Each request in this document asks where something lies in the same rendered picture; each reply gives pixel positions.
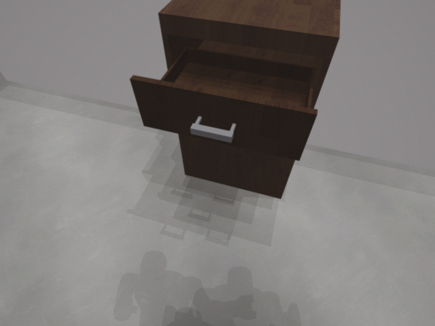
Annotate drawer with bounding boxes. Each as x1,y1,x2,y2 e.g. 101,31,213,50
130,47,317,161

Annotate handle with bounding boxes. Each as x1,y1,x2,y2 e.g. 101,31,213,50
190,116,236,143

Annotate cabinet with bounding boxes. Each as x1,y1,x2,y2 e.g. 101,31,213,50
158,0,341,199

